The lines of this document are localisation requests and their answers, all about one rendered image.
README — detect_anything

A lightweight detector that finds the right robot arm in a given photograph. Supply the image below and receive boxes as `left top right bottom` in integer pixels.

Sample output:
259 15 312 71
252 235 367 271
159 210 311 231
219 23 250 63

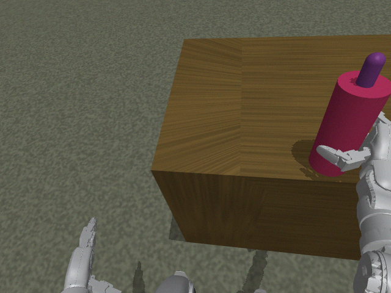
353 159 391 293

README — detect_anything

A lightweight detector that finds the right robot hand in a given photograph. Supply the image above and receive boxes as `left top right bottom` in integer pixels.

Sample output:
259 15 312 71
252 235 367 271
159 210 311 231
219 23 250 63
316 111 391 172

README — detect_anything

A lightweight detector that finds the bottle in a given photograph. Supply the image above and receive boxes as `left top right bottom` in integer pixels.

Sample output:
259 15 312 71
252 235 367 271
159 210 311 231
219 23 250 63
309 52 391 177

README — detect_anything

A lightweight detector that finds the left robot hand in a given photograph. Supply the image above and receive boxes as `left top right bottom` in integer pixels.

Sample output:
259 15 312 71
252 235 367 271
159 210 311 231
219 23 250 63
64 217 122 293

